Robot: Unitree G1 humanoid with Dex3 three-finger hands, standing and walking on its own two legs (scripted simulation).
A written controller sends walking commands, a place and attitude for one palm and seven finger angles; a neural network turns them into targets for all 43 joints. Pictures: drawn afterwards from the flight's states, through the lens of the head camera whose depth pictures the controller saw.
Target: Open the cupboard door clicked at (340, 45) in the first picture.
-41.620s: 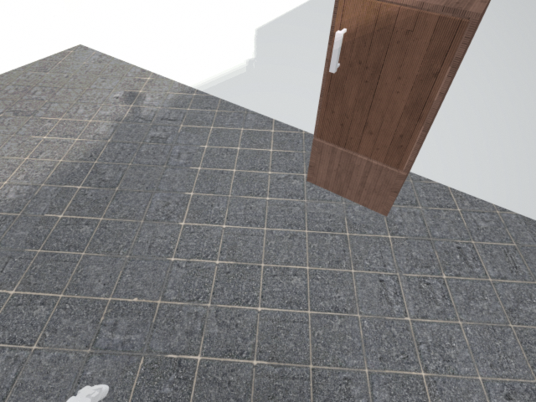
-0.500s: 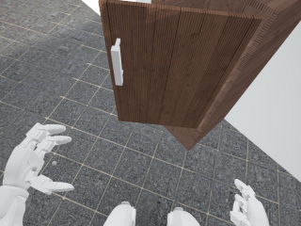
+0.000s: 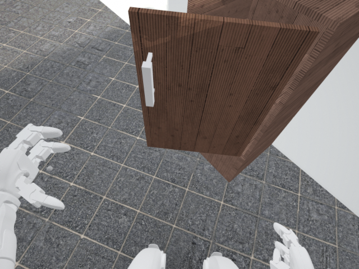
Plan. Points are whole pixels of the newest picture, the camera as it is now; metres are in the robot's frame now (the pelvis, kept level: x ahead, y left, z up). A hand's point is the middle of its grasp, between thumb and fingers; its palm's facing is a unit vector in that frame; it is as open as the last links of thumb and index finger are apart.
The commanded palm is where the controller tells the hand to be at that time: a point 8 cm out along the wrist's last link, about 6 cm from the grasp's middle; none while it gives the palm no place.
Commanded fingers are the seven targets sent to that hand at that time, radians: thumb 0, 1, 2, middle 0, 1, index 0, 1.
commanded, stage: raise the hand with hooked fingers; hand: left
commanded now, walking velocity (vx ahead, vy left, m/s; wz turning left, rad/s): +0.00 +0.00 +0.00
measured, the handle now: (150, 80) +0.57 +0.12 +0.04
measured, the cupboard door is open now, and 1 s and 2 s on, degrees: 44 44 44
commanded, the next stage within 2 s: move the hooked fingers beside the handle in 0.42 s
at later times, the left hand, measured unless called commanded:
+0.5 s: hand (68, 170) +0.29 +0.25 +0.05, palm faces +0.00 -1.00 -0.05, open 13.9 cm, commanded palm +0.27 +0.29 +0.06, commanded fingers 0.00 -0.50 0.30 -0.30 -1.20 -0.30 -1.20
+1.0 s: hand (86, 139) +0.36 +0.23 +0.05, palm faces -0.02 -1.00 -0.02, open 13.9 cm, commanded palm +0.34 +0.28 +0.05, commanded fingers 0.00 -0.50 0.30 -0.30 -1.20 -0.30 -1.20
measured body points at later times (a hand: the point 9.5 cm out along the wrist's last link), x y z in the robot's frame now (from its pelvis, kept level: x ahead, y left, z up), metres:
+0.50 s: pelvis +0.00 -0.03 +0.00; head +0.08 -0.02 +0.44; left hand +0.28 +0.30 +0.06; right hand +0.16 -0.28 -0.08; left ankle +0.02 +0.07 -0.67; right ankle +0.01 -0.13 -0.67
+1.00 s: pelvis +0.01 -0.03 -0.01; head +0.10 -0.02 +0.43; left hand +0.36 +0.29 +0.05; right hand +0.12 -0.29 -0.10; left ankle +0.02 +0.07 -0.67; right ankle +0.01 -0.13 -0.67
